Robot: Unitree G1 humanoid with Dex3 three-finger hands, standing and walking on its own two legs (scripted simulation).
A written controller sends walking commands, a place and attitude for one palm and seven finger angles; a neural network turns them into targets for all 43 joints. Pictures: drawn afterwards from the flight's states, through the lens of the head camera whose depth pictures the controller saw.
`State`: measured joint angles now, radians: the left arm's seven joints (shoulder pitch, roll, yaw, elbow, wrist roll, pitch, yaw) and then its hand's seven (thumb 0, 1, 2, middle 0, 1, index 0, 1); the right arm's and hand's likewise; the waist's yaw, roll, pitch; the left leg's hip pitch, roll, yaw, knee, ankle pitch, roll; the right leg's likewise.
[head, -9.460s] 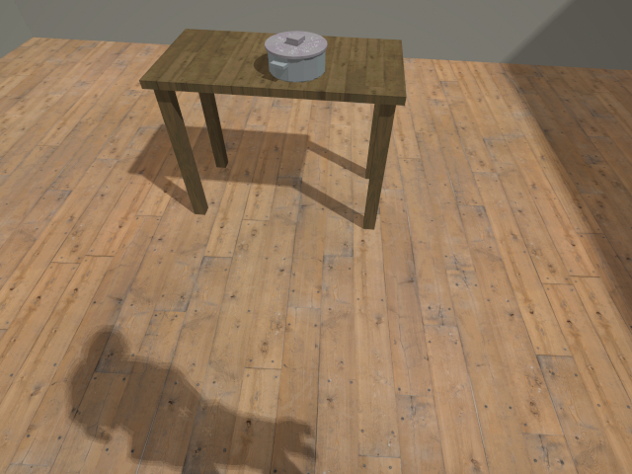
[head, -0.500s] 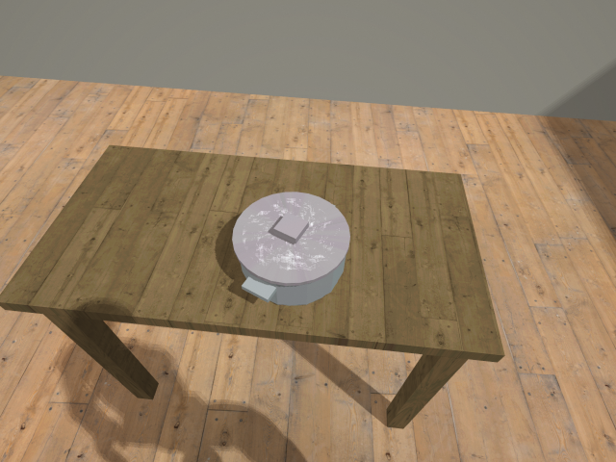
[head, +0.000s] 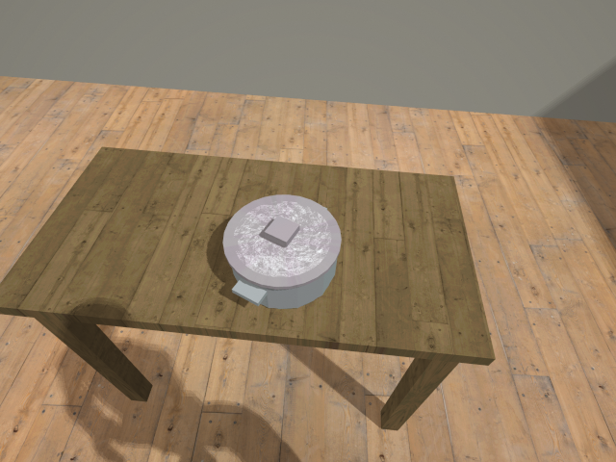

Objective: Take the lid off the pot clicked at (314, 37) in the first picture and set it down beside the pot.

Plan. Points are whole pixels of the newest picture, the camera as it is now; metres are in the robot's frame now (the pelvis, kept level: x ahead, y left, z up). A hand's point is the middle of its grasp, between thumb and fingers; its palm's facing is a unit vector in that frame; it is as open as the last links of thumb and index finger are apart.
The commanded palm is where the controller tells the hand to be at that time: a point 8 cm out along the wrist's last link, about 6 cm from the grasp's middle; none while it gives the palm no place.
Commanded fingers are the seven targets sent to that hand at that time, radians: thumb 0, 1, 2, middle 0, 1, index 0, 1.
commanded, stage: look again from close up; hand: left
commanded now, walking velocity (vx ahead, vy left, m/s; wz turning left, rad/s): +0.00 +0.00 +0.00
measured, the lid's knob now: (282, 230) +0.48 +0.08 -0.02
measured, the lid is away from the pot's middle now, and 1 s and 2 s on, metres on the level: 0.00 0.00 0.00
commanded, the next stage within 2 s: lift the closed hand beside the body in 0.08 s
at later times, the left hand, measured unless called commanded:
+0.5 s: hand out of the picture +0.11 +0.17 -0.08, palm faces +0.18 -0.96 -0.23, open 5.4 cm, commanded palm +0.07 +0.23 -0.06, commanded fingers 0.00 0.90 0.90 -0.95 -1.12 -0.95 -1.12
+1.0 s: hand out of the picture +0.08 +0.21 -0.07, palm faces +0.27 -0.89 -0.36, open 3.1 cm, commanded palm +0.04 +0.24 -0.03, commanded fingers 0.00 0.90 0.90 -1.30 -1.50 -1.30 -1.50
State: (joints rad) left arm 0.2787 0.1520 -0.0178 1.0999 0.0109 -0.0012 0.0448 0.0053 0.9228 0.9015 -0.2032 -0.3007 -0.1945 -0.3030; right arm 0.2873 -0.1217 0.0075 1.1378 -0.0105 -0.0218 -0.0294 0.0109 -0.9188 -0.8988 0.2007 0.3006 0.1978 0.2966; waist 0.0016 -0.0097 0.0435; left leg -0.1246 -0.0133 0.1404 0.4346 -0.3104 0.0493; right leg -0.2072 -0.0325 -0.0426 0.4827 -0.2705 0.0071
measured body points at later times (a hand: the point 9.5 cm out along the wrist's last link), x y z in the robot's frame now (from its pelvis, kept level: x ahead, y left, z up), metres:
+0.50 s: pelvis -0.03 -0.02 +0.00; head -0.03 -0.02 +0.45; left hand +0.10 +0.22 -0.07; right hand +0.17 -0.26 -0.07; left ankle -0.04 +0.08 -0.74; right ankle -0.01 -0.12 -0.74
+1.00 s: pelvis -0.03 -0.03 -0.01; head +0.00 -0.04 +0.44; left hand +0.06 +0.25 -0.05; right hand +0.15 -0.24 -0.11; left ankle -0.04 +0.08 -0.74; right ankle -0.01 -0.12 -0.74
